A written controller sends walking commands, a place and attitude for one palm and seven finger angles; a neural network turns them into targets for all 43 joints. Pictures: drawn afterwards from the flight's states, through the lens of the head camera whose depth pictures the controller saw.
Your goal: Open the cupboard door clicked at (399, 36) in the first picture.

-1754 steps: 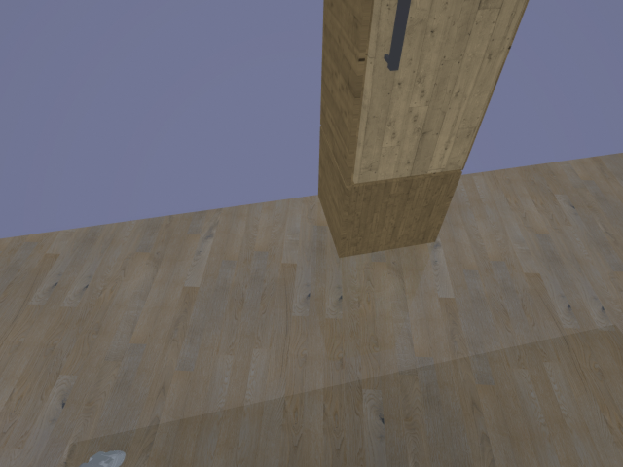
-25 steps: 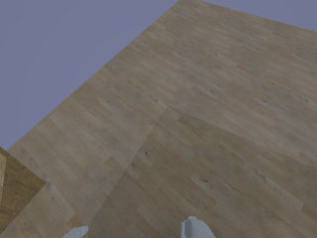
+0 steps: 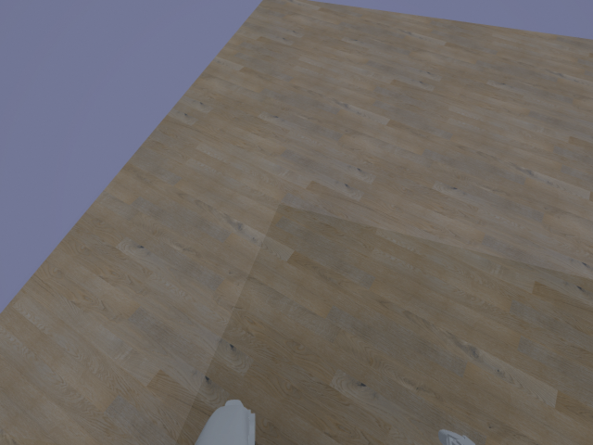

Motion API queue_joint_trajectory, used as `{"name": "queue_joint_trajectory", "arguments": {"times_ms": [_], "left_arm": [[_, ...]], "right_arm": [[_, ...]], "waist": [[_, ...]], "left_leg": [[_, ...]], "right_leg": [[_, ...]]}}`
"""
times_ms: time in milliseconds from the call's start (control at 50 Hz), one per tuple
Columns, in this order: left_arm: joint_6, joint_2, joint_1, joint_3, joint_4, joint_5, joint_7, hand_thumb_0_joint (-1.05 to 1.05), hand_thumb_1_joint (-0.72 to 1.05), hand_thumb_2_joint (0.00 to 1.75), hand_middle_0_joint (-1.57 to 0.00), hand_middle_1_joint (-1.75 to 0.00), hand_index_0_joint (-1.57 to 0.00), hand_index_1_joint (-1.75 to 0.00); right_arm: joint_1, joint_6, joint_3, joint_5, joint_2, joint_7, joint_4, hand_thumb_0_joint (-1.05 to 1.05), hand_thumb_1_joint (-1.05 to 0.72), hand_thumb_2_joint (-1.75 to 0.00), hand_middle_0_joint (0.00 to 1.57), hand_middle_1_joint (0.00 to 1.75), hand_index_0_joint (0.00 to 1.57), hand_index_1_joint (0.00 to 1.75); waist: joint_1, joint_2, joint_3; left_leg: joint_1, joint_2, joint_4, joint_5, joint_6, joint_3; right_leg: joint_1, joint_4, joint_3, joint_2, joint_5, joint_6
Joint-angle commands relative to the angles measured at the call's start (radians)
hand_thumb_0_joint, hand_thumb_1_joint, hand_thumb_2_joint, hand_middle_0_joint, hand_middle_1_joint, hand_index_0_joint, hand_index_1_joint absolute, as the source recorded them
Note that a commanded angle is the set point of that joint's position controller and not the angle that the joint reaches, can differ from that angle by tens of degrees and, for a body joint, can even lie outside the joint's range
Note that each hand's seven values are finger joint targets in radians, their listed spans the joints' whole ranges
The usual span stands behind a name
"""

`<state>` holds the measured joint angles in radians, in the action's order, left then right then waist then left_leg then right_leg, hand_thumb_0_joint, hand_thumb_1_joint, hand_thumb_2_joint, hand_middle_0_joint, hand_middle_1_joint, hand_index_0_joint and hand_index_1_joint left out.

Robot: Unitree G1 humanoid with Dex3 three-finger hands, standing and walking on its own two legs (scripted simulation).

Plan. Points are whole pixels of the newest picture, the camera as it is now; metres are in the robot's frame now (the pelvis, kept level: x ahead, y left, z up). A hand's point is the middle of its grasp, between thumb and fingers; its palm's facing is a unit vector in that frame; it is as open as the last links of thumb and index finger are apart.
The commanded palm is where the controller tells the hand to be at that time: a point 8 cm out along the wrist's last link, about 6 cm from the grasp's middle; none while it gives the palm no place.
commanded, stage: walk to a spot facing it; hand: left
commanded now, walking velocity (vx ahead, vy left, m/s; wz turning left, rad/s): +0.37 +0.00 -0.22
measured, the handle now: out of the picture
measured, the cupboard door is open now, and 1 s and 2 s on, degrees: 46 46 46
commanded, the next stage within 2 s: turn to face it in 0.64 s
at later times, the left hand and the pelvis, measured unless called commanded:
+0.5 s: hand (217, 297) +0.37 +0.18 -0.16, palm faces -0.21 -0.95 -0.22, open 7.3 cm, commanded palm none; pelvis +0.25 +0.00 +0.00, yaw -12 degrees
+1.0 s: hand (272, 246) +0.52 +0.09 -0.20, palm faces -0.14 -0.98 -0.15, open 7.3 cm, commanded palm none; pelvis +0.48 -0.07 -0.02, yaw -10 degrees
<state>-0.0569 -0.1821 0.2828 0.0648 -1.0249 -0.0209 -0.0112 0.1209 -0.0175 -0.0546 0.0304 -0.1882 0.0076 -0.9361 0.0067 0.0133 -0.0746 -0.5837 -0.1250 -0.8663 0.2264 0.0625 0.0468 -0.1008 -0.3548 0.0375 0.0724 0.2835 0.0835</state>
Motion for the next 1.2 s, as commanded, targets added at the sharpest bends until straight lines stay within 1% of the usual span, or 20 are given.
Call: {"name": "queue_joint_trajectory", "arguments": {"times_ms": [0,80,100,120,140,200,260,480,520,540,560,580,640,700,840,920,960,1020,1080,1180], "left_arm": [[-0.025,-0.125,0.105,0.018,0.001,0.002,0.017,0.0,0.9,0.9,-0.2,-0.3,-0.2,-0.3],[-0.024,-0.136,0.064,0.02,0.001,0.011,0.021,0.0,0.9,0.9,-0.2,-0.3,-0.2,-0.3],[-0.024,-0.114,0.076,0.018,0.013,0.015,0.017,0.0,0.9,0.9,-0.2,-0.3,-0.2,-0.3],[-0.025,-0.07,0.125,0.011,0.029,0.024,0.006,0.0,0.9,0.9,-0.2,-0.3,-0.2,-0.3],[-0.033,-0.088,0.061,0.013,0.055,0.011,0.01,0.0,0.9,0.9,-0.2,-0.3,-0.2,-0.3],[-0.005,-0.057,-0.002,0.017,0.045,-0.007,-0.009,0.0,0.9,0.9,-0.2,-0.3,-0.2,-0.3],[0.03,0.0,0.026,0.009,0.04,-0.012,-0.019,0.0,0.9,0.9,-0.2,-0.3,-0.2,-0.3],[0.028,-0.033,-0.193,0.009,0.111,-0.011,-0.034,0.0,0.9,0.9,-0.2,-0.3,-0.2,-0.3],[0.014,-0.079,0.005,0.02,0.049,-0.011,-0.026,0.0,0.9,0.9,-0.2,-0.3,-0.2,-0.3],[0.0,-0.16,0.181,0.042,-0.007,-0.015,-0.016,0.0,0.9,0.9,-0.2,-0.3,-0.2,-0.3],[-0.003,-0.28,0.312,0.075,-0.038,-0.008,0.002,0.0,0.9,0.9,-0.2,-0.3,-0.2,-0.3],[0.0,-0.306,0.276,0.073,-0.041,0.015,0.011,0.0,0.9,0.9,-0.2,-0.3,-0.2,-0.3],[-0.003,-0.147,0.045,0.022,0.023,0.011,0.027,0.0,0.9,0.9,-0.2,-0.3,-0.2,-0.3],[-0.02,-0.11,-0.028,0.005,0.026,0.001,0.023,0.0,0.9,0.9,-0.2,-0.3,-0.2,-0.3],[-0.025,-0.092,0.004,-0.006,-0.031,0.008,0.029,0.0,0.9,0.9,-0.2,-0.3,-0.2,-0.3],[-0.002,-0.112,-0.002,0.0,-0.025,0.01,0.042,0.0,0.9,0.9,-0.2,-0.3,-0.2,-0.3],[0.017,-0.062,0.086,0.0,0.012,0.028,0.045,0.0,0.9,0.9,-0.2,-0.3,-0.2,-0.3],[0.038,-0.077,-0.062,0.008,0.071,0.007,0.038,0.0,0.9,0.9,-0.2,-0.3,-0.2,-0.3],[0.053,-0.045,-0.048,0.012,0.076,0.004,0.028,0.0,0.9,0.9,-0.2,-0.3,-0.2,-0.3],[0.066,-0.043,-0.046,0.017,0.117,0.002,0.029,0.0,0.9,0.9,-0.2,-0.3,-0.2,-0.3]], "right_arm": [[-0.074,-0.027,-0.005,-0.011,-0.041,0.011,0.076,0.0,-0.9,-0.9,0.2,0.3,0.2,0.3],[0.122,-0.042,-0.018,-0.001,-0.089,-0.008,0.003,0.0,-0.9,-0.9,0.2,0.3,0.2,0.3],[0.262,-0.047,-0.037,0.008,-0.163,-0.016,-0.035,0.0,-0.9,-0.9,0.2,0.3,0.2,0.3],[0.394,-0.05,-0.061,0.024,-0.273,-0.023,-0.055,0.0,-0.9,-0.9,0.2,0.3,0.2,0.3],[0.394,-0.037,-0.053,0.011,-0.264,-0.023,-0.054,0.0,-0.9,-0.9,0.2,0.3,0.2,0.3],[0.201,-0.054,-0.017,0.005,-0.115,-0.027,-0.011,0.0,-0.9,-0.9,0.2,0.3,0.2,0.3],[0.217,-0.071,-0.009,-0.001,-0.095,-0.031,-0.038,0.0,-0.9,-0.9,0.2,0.3,0.2,0.3],[0.356,-0.045,-0.01,0.011,-0.137,-0.019,-0.105,0.0,-0.9,-0.9,0.2,0.3,0.2,0.3],[0.323,-0.04,-0.007,0.003,-0.152,-0.018,-0.106,0.0,-0.9,-0.9,0.2,0.3,0.2,0.3],[0.297,-0.044,-0.002,-0.014,-0.137,-0.008,-0.094,0.0,-0.9,-0.9,0.2,0.3,0.2,0.3],[0.303,-0.054,0.009,-0.031,-0.072,-0.007,-0.056,0.0,-0.9,-0.9,0.2,0.3,0.2,0.3],[0.222,-0.051,0.0,-0.027,-0.095,-0.008,-0.037,0.0,-0.9,-0.9,0.2,0.3,0.2,0.3],[0.187,-0.036,0.0,-0.013,-0.055,-0.013,-0.062,0.0,-0.9,-0.9,0.2,0.3,0.2,0.3],[0.295,-0.004,0.008,-0.009,0.003,-0.007,-0.113,0.0,-0.9,-0.9,0.2,0.3,0.2,0.3],[0.169,-0.012,0.019,-0.02,0.021,-0.003,-0.096,0.0,-0.9,-0.9,0.2,0.3,0.2,0.3],[0.257,-0.007,0.004,-0.007,-0.062,-0.003,-0.111,0.0,-0.9,-0.9,0.2,0.3,0.2,0.3],[0.353,-0.001,-0.028,0.006,-0.208,-0.018,-0.1,0.0,-0.9,-0.9,0.2,0.3,0.2,0.3],[0.233,0.011,-0.03,-0.001,-0.186,-0.038,-0.044,0.0,-0.9,-0.9,0.2,0.3,0.2,0.3],[0.136,0.002,-0.026,0.0,-0.173,-0.037,-0.003,0.0,-0.9,-0.9,0.2,0.3,0.2,0.3],[0.1,0.024,-0.05,0.004,-0.201,-0.024,0.037,0.0,-0.9,-0.9,0.2,0.3,0.2,0.3]], "waist": [[0.03,-0.118,0.028],[-0.09,-0.087,0.085],[-0.137,0.03,0.183],[-0.158,0.265,0.302],[-0.152,0.184,0.249],[-0.048,0.115,0.011],[-0.006,0.086,0.039],[-0.034,0.09,-0.021],[0.068,0.049,0.088],[0.151,-0.064,0.19],[0.179,-0.329,0.299],[0.164,-0.28,0.253],[0.035,-0.102,0.07],[-0.049,-0.125,0.047],[-0.027,-0.148,0.035],[-0.089,-0.02,0.063],[-0.093,0.327,0.206],[-0.067,0.188,0.132],[-0.021,0.087,0.125],[-0.022,0.101,0.16]], "left_leg": [[-0.008,0.037,0.158,0.011,-0.02,0.025],[0.435,0.109,0.362,-0.068,-0.066,0.081],[0.701,-0.024,0.384,-0.073,-0.121,-0.091],[0.897,-0.327,0.473,-0.081,-0.255,-0.45],[0.784,-0.396,0.566,-0.013,-0.304,-0.538],[0.431,-0.288,0.675,0.137,-0.202,-0.309],[0.429,-0.216,0.682,-0.097,-0.182,-0.077],[0.513,-0.202,0.603,-0.322,-0.153,0.126],[0.488,-0.163,0.336,-0.554,-0.114,0.183],[0.303,-0.103,0.077,-0.46,-0.076,0.225],[-0.013,0.069,-0.277,0.248,-0.021,0.222],[-0.133,0.057,-0.46,0.374,-0.036,0.065],[-0.044,-0.049,-0.363,0.158,-0.028,-0.031],[0.101,-0.028,-0.158,0.114,-0.01,0.014],[0.136,0.041,0.163,-0.018,-0.036,0.051],[0.362,0.067,0.323,-0.291,-0.077,0.027],[0.585,-0.257,0.421,-0.77,-0.291,-0.414],[0.376,-0.239,0.55,-0.266,-0.291,-0.47],[0.308,-0.151,0.549,-0.247,-0.238,-0.315],[0.273,-0.109,0.54,-0.103,-0.23,-0.327]], "right_leg": [[0.139,0.061,-0.215,-0.293,-0.529,0.1],[-0.031,-0.173,-0.146,-0.232,-0.68,0.04],[-0.218,-0.389,-0.121,-0.164,-0.488,0.001],[-0.435,-0.762,0.007,-0.032,0.106,-0.037],[-0.502,-0.941,-0.062,-0.046,0.275,-0.023],[-0.547,-0.994,-0.091,-0.178,0.045,-0.047],[-0.511,-0.832,-0.061,-0.194,-0.012,-0.072],[-0.345,-0.304,0.107,-0.119,-0.06,-0.034],[-0.062,-0.196,0.135,-0.064,-0.076,0.005],[0.225,-0.141,-0.008,-0.172,-0.023,0.05],[0.478,-0.018,-0.504,-0.471,-0.068,0.182],[0.425,0.058,-0.582,-0.524,-0.143,0.215],[0.045,0.082,-0.277,-0.408,-0.287,0.134],[-0.113,0.13,-0.108,-0.333,-0.322,0.099],[0.024,0.044,0.033,-0.324,-0.624,0.047],[-0.012,-0.22,0.118,-0.306,-0.581,-0.036],[-0.271,-0.667,0.139,-0.102,0.349,-0.119],[-0.408,-0.886,-0.056,-0.143,0.278,-0.123],[-0.361,-0.731,-0.044,-0.145,0.19,-0.139],[-0.272,-0.486,-0.005,-0.103,0.162,-0.144]]}}
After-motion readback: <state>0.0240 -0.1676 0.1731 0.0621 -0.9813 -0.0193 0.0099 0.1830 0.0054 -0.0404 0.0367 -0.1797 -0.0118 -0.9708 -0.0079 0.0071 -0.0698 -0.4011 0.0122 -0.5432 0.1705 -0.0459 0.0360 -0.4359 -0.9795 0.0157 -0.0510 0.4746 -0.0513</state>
